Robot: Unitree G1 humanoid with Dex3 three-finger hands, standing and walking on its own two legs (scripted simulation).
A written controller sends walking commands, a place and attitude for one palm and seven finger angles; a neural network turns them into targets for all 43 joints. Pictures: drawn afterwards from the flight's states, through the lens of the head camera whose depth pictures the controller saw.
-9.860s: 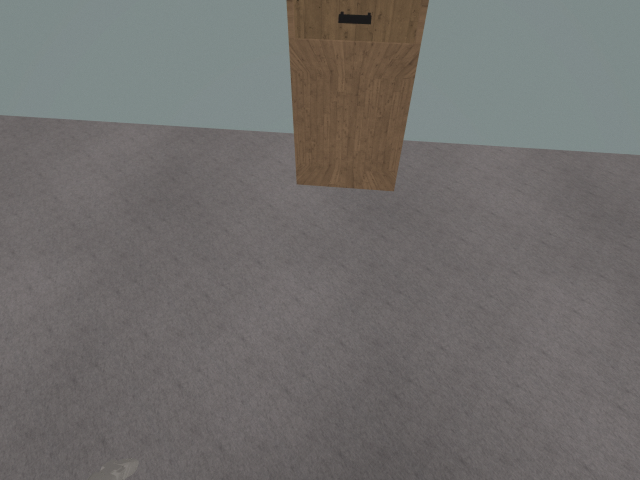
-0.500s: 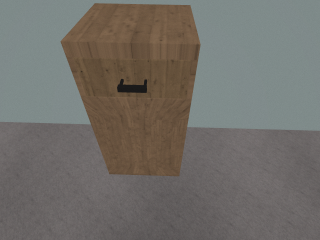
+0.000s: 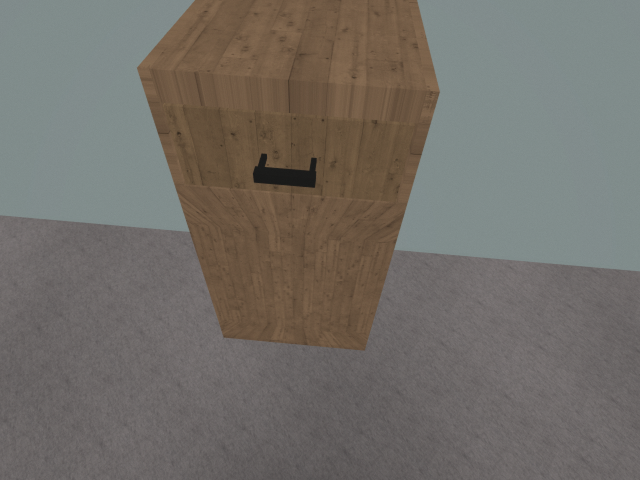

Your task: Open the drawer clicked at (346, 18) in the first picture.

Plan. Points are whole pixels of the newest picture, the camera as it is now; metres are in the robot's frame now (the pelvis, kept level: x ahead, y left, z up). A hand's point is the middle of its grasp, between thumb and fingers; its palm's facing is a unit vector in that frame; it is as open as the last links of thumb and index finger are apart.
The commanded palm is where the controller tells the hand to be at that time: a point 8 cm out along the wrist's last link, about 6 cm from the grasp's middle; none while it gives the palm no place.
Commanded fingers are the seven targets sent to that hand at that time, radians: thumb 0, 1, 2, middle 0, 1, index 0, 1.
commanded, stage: come to a stop and stand still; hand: left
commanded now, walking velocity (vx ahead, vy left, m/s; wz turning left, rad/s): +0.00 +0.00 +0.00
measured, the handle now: (286, 169) +0.62 +0.11 +0.02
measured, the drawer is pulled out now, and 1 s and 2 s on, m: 0.00 0.00 0.00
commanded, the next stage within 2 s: look again from close up in 0.78 s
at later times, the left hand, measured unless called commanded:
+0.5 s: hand out of the picture +0.05 +0.15 -0.17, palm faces +0.02 -0.98 -0.20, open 7.3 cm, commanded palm none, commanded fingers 0.00 0.90 0.90 -0.20 -0.30 -0.20 -0.30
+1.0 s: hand out of the picture +0.02 +0.14 -0.17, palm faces +0.03 -0.99 -0.16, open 7.3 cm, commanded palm none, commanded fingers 0.00 0.90 0.90 -0.20 -0.30 -0.20 -0.30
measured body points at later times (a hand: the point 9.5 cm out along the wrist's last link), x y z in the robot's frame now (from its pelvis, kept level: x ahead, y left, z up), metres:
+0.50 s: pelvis +0.04 -0.02 +0.00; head +0.05 -0.02 +0.45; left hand +0.05 +0.21 -0.15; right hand +0.04 -0.24 -0.16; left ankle -0.01 +0.11 -0.74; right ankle +0.02 -0.12 -0.74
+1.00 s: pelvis +0.03 -0.02 +0.01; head +0.04 -0.01 +0.46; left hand +0.02 +0.19 -0.16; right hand +0.03 -0.24 -0.15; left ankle -0.01 +0.11 -0.74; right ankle +0.02 -0.12 -0.74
